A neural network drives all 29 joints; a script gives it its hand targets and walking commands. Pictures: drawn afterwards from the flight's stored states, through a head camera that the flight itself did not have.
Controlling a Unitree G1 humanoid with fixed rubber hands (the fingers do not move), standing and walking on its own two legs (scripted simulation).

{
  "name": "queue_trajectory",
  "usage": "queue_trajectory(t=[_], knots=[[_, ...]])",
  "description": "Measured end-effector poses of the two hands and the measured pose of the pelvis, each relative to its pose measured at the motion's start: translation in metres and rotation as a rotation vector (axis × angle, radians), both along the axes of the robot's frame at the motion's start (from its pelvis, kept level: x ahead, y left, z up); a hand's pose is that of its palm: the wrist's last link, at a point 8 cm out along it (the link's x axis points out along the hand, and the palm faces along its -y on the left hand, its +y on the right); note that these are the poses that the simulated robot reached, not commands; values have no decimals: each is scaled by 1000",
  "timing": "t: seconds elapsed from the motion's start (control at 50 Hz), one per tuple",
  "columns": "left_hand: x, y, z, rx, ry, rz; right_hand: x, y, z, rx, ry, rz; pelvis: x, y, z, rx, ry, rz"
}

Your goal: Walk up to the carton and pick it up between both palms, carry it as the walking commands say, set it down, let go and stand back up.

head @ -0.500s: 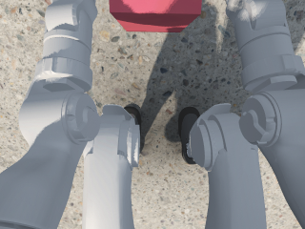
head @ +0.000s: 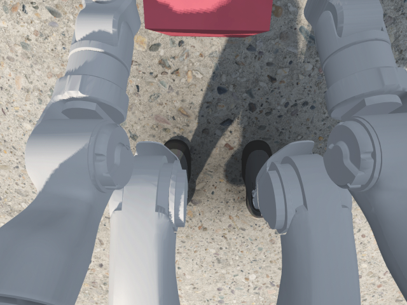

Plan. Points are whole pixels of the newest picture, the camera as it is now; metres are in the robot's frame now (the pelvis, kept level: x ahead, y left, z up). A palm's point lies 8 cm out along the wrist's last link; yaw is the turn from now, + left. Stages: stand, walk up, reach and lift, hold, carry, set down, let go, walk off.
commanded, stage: set down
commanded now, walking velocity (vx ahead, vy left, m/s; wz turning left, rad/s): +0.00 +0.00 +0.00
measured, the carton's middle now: out of the picture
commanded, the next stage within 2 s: let go in 1.34 s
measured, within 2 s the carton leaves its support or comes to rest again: neither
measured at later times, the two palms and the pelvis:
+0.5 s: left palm out of the picture +0.54 +0.19 -0.11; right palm out of the picture +0.57 -0.09 -0.10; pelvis -0.01 +0.00 +0.03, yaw +1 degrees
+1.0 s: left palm out of the picture +0.53 +0.20 +0.05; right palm out of the picture +0.57 -0.09 +0.05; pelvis -0.01 +0.00 +0.16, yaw +2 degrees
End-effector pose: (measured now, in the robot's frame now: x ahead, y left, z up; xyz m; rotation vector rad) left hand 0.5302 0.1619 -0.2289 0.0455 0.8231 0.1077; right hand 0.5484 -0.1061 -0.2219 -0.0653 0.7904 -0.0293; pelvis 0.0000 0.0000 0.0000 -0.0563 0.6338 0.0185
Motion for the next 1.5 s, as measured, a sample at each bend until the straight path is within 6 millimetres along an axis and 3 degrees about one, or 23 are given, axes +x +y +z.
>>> queue_trajectory(t=[0.1,0.22,0.44,0.78,1.0,1.24,1.34,1.44,1.5], knots=[[8,3,13,4,-60,19,5,2,11,-18,-34,-10,-2,0,-1,1,-9,0],[24,11,59,8,-187,57,23,5,55,-34,-121,-30,-6,0,2,2,-51,2],[9,25,106,22,-152,85,23,12,114,-60,-108,-16,-12,1,20,2,-133,10],[17,32,215,57,-171,91,30,9,212,-46,-131,-25,-4,-2,108,4,-143,29],[3,39,276,51,-167,99,20,14,277,-55,-133,-16,-14,-2,159,2,-173,41],[9,41,348,41,-157,96,15,23,338,-62,-106,-1,-19,1,213,-5,-192,57],[9,42,357,42,-99,89,20,26,355,-49,-104,5,-12,1,235,-3,-192,64],[3,46,354,46,-82,89,20,20,357,-53,-92,3,-3,1,250,-1,-192,70],[-12,53,351,68,-70,93,11,9,354,-68,-66,-3,4,1,259,1,-201,74]])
